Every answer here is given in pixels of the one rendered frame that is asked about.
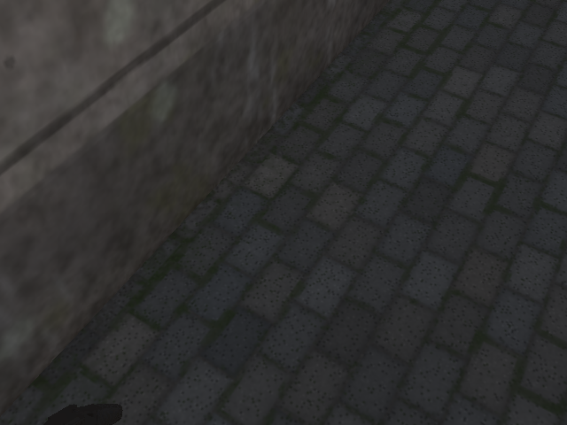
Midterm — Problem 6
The left robot hand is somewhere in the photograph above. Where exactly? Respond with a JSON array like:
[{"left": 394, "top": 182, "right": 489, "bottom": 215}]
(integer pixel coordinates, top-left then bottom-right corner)
[{"left": 43, "top": 404, "right": 123, "bottom": 425}]

